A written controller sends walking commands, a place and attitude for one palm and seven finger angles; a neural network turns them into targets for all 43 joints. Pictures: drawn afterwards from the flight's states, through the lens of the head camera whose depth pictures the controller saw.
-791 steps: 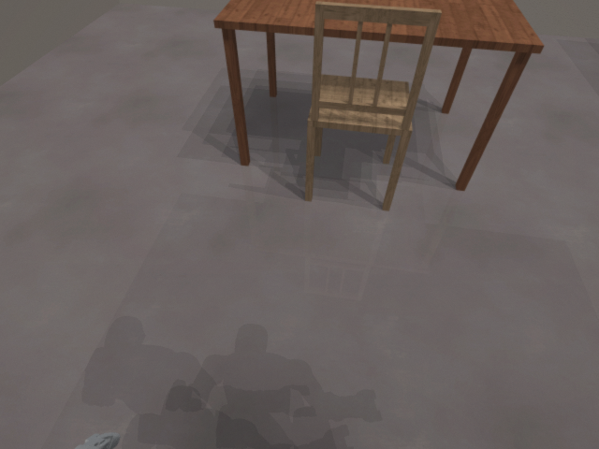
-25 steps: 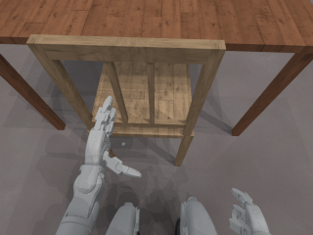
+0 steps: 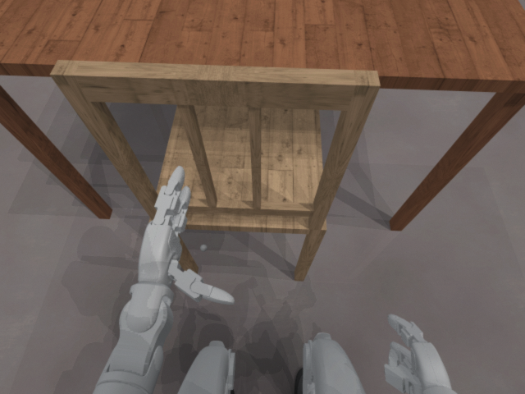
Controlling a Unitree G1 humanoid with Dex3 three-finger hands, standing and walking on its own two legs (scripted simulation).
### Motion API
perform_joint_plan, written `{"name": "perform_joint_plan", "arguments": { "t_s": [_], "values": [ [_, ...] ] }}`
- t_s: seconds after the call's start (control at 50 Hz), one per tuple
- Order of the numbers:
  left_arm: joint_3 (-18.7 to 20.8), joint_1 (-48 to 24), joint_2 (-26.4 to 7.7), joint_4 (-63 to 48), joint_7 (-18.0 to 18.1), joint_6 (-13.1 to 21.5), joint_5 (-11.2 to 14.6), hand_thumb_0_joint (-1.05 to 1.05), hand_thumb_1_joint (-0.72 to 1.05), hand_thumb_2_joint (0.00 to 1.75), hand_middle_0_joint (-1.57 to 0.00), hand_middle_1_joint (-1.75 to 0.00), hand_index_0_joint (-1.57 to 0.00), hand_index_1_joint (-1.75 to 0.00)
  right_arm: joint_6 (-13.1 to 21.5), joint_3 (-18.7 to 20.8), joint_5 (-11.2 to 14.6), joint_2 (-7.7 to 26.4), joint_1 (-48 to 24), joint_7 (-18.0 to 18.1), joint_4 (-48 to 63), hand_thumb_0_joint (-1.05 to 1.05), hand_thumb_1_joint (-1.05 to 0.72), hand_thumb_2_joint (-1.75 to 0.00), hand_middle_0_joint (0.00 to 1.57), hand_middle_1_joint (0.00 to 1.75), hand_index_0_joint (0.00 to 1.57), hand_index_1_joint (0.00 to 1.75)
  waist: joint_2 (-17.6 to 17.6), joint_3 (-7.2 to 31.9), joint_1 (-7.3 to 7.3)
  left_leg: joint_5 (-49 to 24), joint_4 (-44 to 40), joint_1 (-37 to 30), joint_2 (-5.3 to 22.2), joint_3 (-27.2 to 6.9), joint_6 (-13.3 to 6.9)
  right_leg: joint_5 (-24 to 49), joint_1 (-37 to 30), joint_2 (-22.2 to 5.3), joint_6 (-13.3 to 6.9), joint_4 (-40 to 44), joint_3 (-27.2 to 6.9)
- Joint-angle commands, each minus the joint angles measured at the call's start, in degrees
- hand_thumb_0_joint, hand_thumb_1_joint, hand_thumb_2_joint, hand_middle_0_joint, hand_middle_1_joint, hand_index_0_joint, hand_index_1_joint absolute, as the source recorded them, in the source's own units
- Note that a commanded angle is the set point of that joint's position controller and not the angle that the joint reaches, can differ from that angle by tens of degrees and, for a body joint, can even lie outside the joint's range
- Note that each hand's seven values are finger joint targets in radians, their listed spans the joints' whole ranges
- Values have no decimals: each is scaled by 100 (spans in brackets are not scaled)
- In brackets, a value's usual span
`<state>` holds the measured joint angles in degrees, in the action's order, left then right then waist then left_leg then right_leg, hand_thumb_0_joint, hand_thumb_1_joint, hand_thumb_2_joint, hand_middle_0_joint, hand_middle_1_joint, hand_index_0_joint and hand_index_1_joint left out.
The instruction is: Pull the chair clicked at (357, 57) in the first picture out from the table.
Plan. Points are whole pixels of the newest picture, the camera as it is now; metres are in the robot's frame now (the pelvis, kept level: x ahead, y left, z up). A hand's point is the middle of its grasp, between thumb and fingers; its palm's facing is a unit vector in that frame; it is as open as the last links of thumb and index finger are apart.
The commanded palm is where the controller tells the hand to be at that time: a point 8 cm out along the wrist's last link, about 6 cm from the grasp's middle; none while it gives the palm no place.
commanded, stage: push the fingers through the gap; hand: left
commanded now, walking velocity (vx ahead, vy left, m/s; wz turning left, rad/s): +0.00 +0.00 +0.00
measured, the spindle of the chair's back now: (201, 162) +0.47 +0.11 +0.02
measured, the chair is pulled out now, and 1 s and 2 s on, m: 0.00 0.00 0.00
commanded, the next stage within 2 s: hook a spindle and tug to test in 1.70 s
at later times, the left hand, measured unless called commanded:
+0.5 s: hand (207, 220) +0.36 +0.09 +0.02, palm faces -0.08 -1.00 -0.03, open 16.9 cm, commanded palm +0.34 +0.15 +0.02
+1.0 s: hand (213, 197) +0.40 +0.09 +0.02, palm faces -0.07 -1.00 -0.03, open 16.9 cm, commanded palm +0.39 +0.14 +0.02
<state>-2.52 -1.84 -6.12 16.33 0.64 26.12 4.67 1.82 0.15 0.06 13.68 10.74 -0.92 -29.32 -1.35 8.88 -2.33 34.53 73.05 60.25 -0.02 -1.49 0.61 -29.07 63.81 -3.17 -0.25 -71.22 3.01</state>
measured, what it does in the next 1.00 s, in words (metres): stands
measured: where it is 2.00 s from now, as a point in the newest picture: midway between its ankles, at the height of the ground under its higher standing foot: outside the picture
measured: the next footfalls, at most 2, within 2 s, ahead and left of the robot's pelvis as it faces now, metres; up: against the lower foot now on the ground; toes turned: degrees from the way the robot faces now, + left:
none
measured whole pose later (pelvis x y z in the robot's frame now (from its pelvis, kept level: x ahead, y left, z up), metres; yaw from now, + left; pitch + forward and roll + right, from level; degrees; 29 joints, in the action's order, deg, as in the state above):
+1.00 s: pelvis +0.00 +0.01 +0.00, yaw -1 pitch +24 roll -1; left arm 3.3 -23.9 -7.1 35.9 2.2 26.9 3.9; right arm 0.4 0.3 -0.7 14.0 12.6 -1.4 -33.3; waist -1.9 8.5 -5.0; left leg 33.8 73.1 63.0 -0.1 -0.9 -0.1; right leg -27.8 66.5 -3.1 0.4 -70.6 2.3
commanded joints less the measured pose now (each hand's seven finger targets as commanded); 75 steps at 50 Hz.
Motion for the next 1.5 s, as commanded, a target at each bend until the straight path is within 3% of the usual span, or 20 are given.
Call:
{"name": "perform_joint_plan", "arguments": {
  "t_s": [0.0, 0.08, 0.22, 0.3, 0.46, 0.6, 0.7, 0.76, 0.8, 0.88, 0.9, 0.96, 1.0, 1.04, 1.1, 1.14, 1.16, 1.26, 1.42, 1.48],
  "values": [
    [37, -1012, -245, -1328, -26, 434, 19, 0, -50, 30, -6, -8, -6, -8, 237, 312, -1, 681, 3, 80, 755, 0, -90, -90, 20, 30, 20, 30, 166, 2160, -108, -1723, -935, -741, -118, 53, -147, 1529, -1945, 133, -137, 888, -166],
    [-20, -832, -183, -1335, -32, 381, 17, 0, -50, 30, -6, -8, -6, -8, 233, 319, 4, 674, 25, 72, 776, 0, -90, -90, 20, 30, 20, 30, 256, 2260, -98, -1869, -944, -811, -113, 25, -145, 1669, -1996, 139, -140, 853, -130],
    [150, -1552, -313, -956, 81, 340, -35, 0, -50, 30, -6, -8, -6, -8, 192, 289, -10, 701, 11, 106, 674, 0, -90, -90, 20, 30, 20, 30, 278, 2016, -199, -1511, -904, -628, -124, 20, -150, 1251, -1744, 148, -124, 900, -138],
    [166, -2104, -336, -847, 77, 317, -33, 0, -50, 30, -6, -8, -6, -8, 183, 284, -17, 721, 58, 127, 609, 0, -90, -90, 20, 30, 20, 30, 148, 2239, -236, -1625, -904, -725, -122, 0, -149, 1350, -1753, 141, -132, 855, -134],
    [446, -2397, -445, -305, 30, 234, 58, 0, -50, 30, -6, -8, -6, -8, 139, 296, -11, 740, 222, 111, 522, 0, -90, -90, 20, 30, 20, 30, 247, 2434, -214, -1798, -947, -659, -119, 32, -137, 1625, -2011, 159, -125, 864, -156],
    [604, -2499, -534, -118, 51, 342, 51, 0, -50, 30, -6, -8, -6, -8, 92, 326, -27, 746, 356, 60, 438, 0, -90, -90, 20, 30, 20, 30, 199, 2442, -210, -1954, -993, -669, -106, 80, -116, 1868, -2094, 168, -131, 865, -159],
    [553, -3046, -503, 47, 81, 450, 10, 0, -50, 30, -6, -8, -6, -8, 77, 339, -47, 757, 426, 56, 324, 0, -90, -90, 20, 30, 20, 30, 150, 2359, -350, -1923, -970, -715, -94, 60, -117, 1785, -1884, 179, -120, 861, -144],
    [716, -3123, -646, 177, 97, 510, 10, 0, -50, 30, -6, -8, -6, -8, 77, 348, -50, 778, 447, 56, 309, 0, -90, -90, 20, 30, 20, 30, 87, 2417, -292, -1902, -990, -697, -102, 63, -114, 1738, -1932, 186, -139, 857, -151],
    [509, -3260, -402, 230, 84, 519, 5, 0, -50, 30, -6, -8, -6, -8, 74, 358, -59, 768, 475, 37, 280, 0, -90, -90, 20, 30, 20, 30, 28, 2552, -352, -2064, -989, -889, -82, 43, -107, 1812, -1838, 192, -131, 830, -113],
    [501, -3660, -411, 563, 129, 488, -53, 0, -50, 30, -6, -8, -6, -8, 37, 363, -68, 798, 546, 24, 194, 0, -90, -90, 20, 30, 20, 30, 7, 2431, -457, -2035, -980, -896, -72, 15, -104, 1719, -1645, 203, -129, 835, -79],
    [601, -3743, -446, 771, 159, 467, -41, 0, -50, 30, -6, -8, -6, -8, 19, 360, -71, 808, 582, 27, 160, 0, -90, -90, 20, 30, 20, 30, 183, 2368, -474, -1921, -977, -771, -81, 22, -122, 1646, -1677, 210, -115, 872, -88],
    [848, -4166, -712, 885, 227, 537, -104, 0, -50, 30, -6, -8, -6, -8, 5, 351, -89, 821, 595, 49, 161, 0, -90, -90, 20, 30, 20, 30, 74, 2478, -439, -1801, -986, -668, -112, 37, -123, 1566, -1748, 210, -124, 845, -130],
    [787, -4295, -586, 920, 249, 575, -94, 0, -50, 30, -6, -8, -6, -8, 3, 348, -112, 789, 607, 30, 138, 0, -90, -90, 20, 30, 20, 30, 1, 2685, -470, -1919, -942, -770, -110, 60, -126, 1693, -1766, 210, -112, 829, -146],
    [971, -4286, -746, 1140, 262, 606, -106, 0, -50, 30, -6, -8, -6, -8, -11, 347, -117, 799, 645, 28, 125, 0, -90, -90, 20, 30, 20, 30, 109, 2645, -439, -1869, -955, -624, -111, 79, -116, 1724, -1875, 211, -109, 835, -171],
    [1060, -4507, -811, 1480, 233, 604, -133, 0, -50, 30, -6, -8, -6, -8, -37, 341, -116, 814, 720, 18, 83, 0, -90, -90, 20, 30, 20, 30, 226, 2587, -502, -1810, -941, -488, -109, 76, -130, 1722, -1852, 222, -100, 829, -176],
    [945, -4879, -702, 1485, 231, 630, -148, 0, -50, 30, -6, -8, -6, -8, -41, 340, -134, 799, 762, 10, 51, 0, -90, -90, 20, 30, 20, 30, 62, 2665, -577, -1837, -925, -557, -110, 81, -138, 1728, -1787, 223, -100, 823, -176],
    [1067, -4830, -818, 1572, 238, 635, -154, 0, -50, 30, -6, -8, -6, -8, -45, 349, -133, 815, 804, 8, 52, 0, -90, -90, 20, 30, 20, 30, -17, 2700, -525, -1920, -932, -628, -108, 68, -124, 1746, -1764, 237, -119, 804, -170],
    [1058, -5235, -767, 1874, 258, 676, -171, 0, -50, 30, -6, -8, -6, -8, -70, 362, -162, 838, 928, -16, -48, 0, -90, -90, 20, 30, 20, 30, 33, 2718, -658, -2007, -896, -624, -91, 52, -127, 1826, -1657, 251, -103, 790, -145],
    [1177, -5269, -886, 1837, 258, 811, -219, 0, -50, 30, -6, -8, -6, -8, -118, 388, -181, 831, 1020, -53, -57, 0, -90, -90, 20, 30, 20, 30, 45, 3041, -578, -1983, -914, -594, -114, 128, -144, 1951, -1984, 253, -97, 844, -226],
    [1175, -5362, -859, 2015, 244, 797, -180, 0, -50, 30, -6, -8, -6, -8, -126, 380, -171, 842, 1032, -52, -110, 0, -90, -90, 20, 30, 20, 30, 153, 2790, -666, -1789, -918, -480, -110, 132, -163, 1779, -1885, 267, -81, 917, -218]
  ]
}}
